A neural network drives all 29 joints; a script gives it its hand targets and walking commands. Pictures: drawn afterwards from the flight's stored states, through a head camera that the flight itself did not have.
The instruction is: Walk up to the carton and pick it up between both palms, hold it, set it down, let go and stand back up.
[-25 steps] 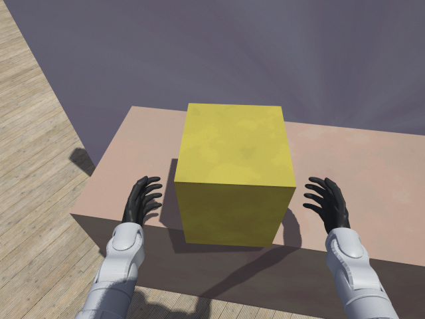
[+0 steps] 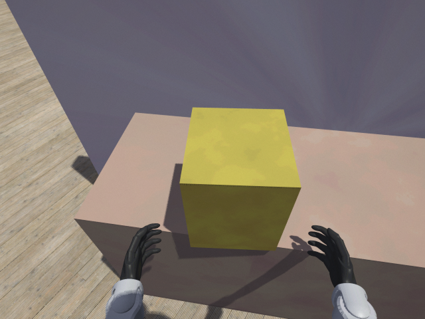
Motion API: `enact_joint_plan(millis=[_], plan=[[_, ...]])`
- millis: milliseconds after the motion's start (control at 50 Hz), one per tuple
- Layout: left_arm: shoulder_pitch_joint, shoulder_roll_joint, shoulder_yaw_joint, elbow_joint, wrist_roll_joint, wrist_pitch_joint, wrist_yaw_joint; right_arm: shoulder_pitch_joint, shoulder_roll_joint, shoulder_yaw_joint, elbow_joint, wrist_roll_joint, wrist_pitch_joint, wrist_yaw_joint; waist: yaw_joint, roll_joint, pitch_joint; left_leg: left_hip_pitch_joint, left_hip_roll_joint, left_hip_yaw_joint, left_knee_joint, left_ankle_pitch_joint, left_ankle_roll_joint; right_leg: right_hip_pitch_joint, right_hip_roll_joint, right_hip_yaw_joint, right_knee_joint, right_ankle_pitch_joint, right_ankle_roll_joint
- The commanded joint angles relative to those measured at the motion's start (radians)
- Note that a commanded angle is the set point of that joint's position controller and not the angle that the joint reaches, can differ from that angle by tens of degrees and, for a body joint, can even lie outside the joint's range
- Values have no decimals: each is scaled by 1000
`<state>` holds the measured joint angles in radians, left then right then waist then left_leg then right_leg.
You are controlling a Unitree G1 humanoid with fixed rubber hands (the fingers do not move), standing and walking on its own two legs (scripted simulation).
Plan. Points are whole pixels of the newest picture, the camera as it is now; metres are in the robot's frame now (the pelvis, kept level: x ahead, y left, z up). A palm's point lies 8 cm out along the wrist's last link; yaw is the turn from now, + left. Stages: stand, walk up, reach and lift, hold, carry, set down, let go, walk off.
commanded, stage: set down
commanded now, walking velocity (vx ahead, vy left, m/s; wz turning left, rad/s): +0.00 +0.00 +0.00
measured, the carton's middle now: (235, 181) +0.40 +0.00 +0.01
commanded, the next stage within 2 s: let go in 1.06 s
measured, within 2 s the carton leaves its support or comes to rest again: neither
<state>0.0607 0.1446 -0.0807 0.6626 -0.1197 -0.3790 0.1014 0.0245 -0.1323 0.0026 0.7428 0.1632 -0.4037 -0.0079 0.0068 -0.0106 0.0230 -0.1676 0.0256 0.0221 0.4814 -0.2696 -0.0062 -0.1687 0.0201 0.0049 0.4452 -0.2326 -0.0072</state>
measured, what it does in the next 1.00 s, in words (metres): stands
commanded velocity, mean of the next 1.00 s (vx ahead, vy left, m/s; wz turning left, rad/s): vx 0.00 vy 0.00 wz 0.00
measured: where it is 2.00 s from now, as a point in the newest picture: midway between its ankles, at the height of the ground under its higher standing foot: outside the picture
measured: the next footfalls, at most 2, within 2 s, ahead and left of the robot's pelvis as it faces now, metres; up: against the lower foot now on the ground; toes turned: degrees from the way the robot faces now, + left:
none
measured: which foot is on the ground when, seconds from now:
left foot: down 0.00-1.00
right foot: down 0.00-1.00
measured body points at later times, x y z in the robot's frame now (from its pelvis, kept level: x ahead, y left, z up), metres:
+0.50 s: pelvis +0.01 -0.01 +0.00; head +0.00 +0.01 +0.45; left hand +0.21 +0.21 -0.06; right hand +0.20 -0.21 -0.06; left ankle +0.00 +0.12 -0.74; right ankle +0.01 -0.12 -0.74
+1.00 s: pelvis +0.02 +0.00 +0.01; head +0.02 +0.01 +0.46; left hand +0.17 +0.23 -0.08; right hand +0.18 -0.22 -0.08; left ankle +0.00 +0.12 -0.74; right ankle +0.01 -0.12 -0.74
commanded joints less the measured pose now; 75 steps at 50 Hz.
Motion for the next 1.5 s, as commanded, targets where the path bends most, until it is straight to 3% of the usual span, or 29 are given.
enact_joint_plan(millis=[0,100,340,540,860,1140,1300,1480], plan=[[-216,85,25,-205,-1,7,10,-206,-111,-38,-158,-24,-27,8,-2,15,-137,21,-13,3,-122,145,-28,41,-1,28,-81,88,-35],[-174,100,30,-243,-4,77,14,-160,-108,-36,-185,-29,13,12,8,17,-151,31,-17,22,-135,162,-27,86,-7,35,-79,135,-32],[-63,113,73,-262,36,231,-32,-30,-97,-30,-202,-73,80,0,24,-2,-72,80,-31,48,-168,223,-22,107,-11,33,-132,191,-19],[9,133,89,-322,64,303,-49,54,-105,-38,-229,-103,117,4,21,16,-62,126,-27,54,-162,290,-31,103,-9,19,-147,239,-14],[103,134,112,-308,114,398,-81,116,-143,-47,-163,-138,135,15,22,32,-33,183,-20,46,-140,408,-43,79,9,-17,-169,251,-18],[9,162,101,-307,109,467,-74,58,-159,-94,-104,-199,151,22,-8,32,-40,155,-2,51,-121,275,-33,29,6,-33,-129,188,-13],[71,160,123,-257,126,460,-86,86,-171,-65,-76,-175,129,25,4,13,-73,182,-28,48,-101,368,-38,81,5,-22,-120,344,-1],[22,162,122,-263,123,479,-83,66,-160,-67,-112,-186,152,27,7,9,-19,143,-20,60,-129,263,-24,50,0,-18,-132,236,-7]])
